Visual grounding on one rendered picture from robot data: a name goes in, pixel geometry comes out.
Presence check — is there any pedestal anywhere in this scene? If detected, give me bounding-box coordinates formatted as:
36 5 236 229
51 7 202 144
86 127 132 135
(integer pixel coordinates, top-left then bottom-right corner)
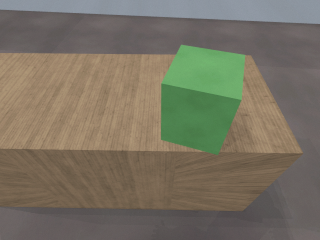
0 53 303 211

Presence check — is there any carton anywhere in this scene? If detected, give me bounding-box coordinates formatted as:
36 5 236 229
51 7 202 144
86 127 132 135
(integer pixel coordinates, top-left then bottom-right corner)
161 45 245 155

